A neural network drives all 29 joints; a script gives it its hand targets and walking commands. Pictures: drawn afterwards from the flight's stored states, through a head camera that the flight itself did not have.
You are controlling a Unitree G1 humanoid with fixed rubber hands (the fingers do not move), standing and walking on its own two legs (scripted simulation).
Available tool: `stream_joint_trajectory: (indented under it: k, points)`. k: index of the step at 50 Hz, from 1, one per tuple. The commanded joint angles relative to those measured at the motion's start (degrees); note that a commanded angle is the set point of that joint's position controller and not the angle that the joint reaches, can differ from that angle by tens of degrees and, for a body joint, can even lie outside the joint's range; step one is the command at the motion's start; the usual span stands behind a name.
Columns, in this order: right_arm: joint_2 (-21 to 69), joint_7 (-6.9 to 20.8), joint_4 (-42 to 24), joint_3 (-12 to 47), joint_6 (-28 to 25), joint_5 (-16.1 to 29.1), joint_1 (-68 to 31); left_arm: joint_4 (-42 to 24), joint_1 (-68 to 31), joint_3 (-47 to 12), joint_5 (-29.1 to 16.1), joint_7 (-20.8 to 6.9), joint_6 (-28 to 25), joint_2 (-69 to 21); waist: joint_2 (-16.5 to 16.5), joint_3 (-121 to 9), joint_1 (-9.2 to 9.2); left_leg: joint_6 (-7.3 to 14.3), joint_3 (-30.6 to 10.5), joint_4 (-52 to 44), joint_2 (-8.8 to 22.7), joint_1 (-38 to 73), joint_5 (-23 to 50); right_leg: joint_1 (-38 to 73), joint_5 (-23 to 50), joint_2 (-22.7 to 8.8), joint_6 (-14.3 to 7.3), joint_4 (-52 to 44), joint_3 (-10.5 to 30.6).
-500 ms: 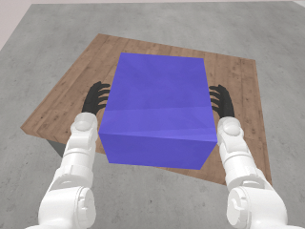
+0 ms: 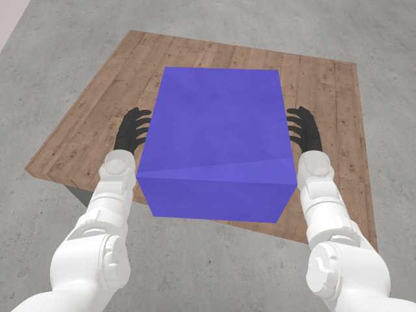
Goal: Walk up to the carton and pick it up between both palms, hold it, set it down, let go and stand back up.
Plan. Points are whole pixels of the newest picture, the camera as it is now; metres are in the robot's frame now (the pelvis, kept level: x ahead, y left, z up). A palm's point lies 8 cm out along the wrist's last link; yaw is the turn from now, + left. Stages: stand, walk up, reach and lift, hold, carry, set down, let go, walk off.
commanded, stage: set down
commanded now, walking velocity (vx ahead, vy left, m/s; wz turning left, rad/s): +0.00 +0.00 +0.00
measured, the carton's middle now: (217, 141) +0.47 -0.01 +0.00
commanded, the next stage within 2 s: none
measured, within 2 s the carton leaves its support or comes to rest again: rests again in 0.60 s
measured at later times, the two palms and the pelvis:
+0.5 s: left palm (130, 146) +0.43 +0.18 +0.03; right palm (304, 148) +0.43 -0.19 +0.04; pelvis +0.00 +0.00 +0.00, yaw +0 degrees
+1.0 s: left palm (130, 148) +0.43 +0.18 +0.02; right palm (302, 151) +0.42 -0.19 +0.03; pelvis +0.00 +0.00 +0.00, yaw +0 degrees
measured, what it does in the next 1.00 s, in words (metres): stands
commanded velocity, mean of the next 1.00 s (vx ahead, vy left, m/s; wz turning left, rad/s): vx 0.00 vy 0.00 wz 0.00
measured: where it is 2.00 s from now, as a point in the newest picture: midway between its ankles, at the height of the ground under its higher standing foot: outside the picture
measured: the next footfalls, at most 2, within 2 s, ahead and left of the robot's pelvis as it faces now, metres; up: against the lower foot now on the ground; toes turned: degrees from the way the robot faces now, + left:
none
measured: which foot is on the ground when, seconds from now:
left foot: down 0.00-1.00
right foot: down 0.00-1.00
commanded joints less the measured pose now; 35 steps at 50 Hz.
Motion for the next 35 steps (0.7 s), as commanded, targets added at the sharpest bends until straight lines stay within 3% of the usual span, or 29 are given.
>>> stream_joint_trajectory:
  k: [1,4,9,11,18,23,26,28,32,35]
  points:
    - [29.9,8.2,-5.9,15.4,-5.1,-2.2,-31.8,-8.2,-38.8,-10.5,0.4,-5.4,-5.8,-23.8,-0.6,-36.0,0.00,1.4,1.0,2.1,-1.0,5.2,16.0,23.5,30.7,-0.2,3.6,8.7,1.0]
    - [29.8,8.5,-5.4,14.1,-5.2,-2.8,-31.7,-8.8,-39.5,-11.3,-0.2,-5.0,-6.3,-24.3,-0.6,-37.3,-0.92,0.5,0.6,3.2,-0.6,8.9,18.0,19.4,28.4,0.4,3.0,7.7,0.6]
    - [28.1,9.8,-4.5,9.7,-5.1,-5.2,-31.8,-8.7,-39.1,-12.1,0.4,-4.1,-6.1,-25.5,2.9,-37.7,-1.88,-2.5,-0.1,5.3,0.0,17.2,21.6,9.0,21.2,1.4,1.7,4.6,-1.0]
    - [28.3,10.0,-4.7,9.2,-4.7,-5.6,-31.4,-8.4,-38.4,-11.9,1.0,-4.1,-6.0,-25.8,2.4,-36.9,-1.74,-2.7,-0.2,5.6,0.1,17.7,21.9,7.9,20.6,1.6,1.5,3.8,-1.2]
    - [30.4,10.2,-5.5,10.3,-5.7,-5.7,-32.2,-7.3,-39.0,-11.1,1.9,-4.5,-7.3,-26.2,1.9,-40.4,-0.38,-0.9,0.4,5.3,-0.4,10.1,23.6,13.9,29.4,0.6,2.2,6.4,0.0]
    - [30.7,10.0,-3.9,10.5,-6.2,-6.5,-31.8,-4.0,-38.7,-9.6,2.0,-5.0,-8.1,-25.2,-0.5,-39.1,-0.28,0.6,0.5,3.9,-0.4,5.5,19.3,16.5,29.2,0.0,2.9,7.5,0.6]
    - [32.0,9.5,-3.7,11.7,-7.1,-6.2,-31.8,-1.7,-38.3,-8.3,2.1,-5.3,-9.4,-25.2,-1.6,-40.0,0.79,1.8,1.1,3.0,-0.7,-0.2,18.9,21.4,34.2,-0.5,3.4,9.3,1.4]
    - [32.0,9.3,-3.1,12.0,-7.8,-6.2,-31.9,-0.7,-38.3,-7.8,1.9,-5.4,-10.2,-24.9,-3.0,-40.5,0.54,2.2,0.9,2.7,-0.5,-1.0,19.1,22.0,35.7,-0.5,3.6,10.0,1.5]
    - [32.5,9.1,-1.5,12.7,-8.2,-5.3,-30.5,-0.2,-38.1,-8.2,1.7,-5.5,-11.0,-24.7,-1.8,-38.9,0.30,2.0,1.0,2.9,-0.5,-0.8,19.5,20.1,34.7,-0.3,3.1,9.8,2.0]
    - [31.0,9.4,-0.7,10.8,-7.9,-6.1,-29.5,0.3,-36.5,-7.1,2.7,-5.4,-10.6,-23.5,-1.0,-36.7,0.46,1.5,1.4,2.6,-0.3,1.1,17.0,16.4,27.8,-0.1,2.9,8.2,1.5]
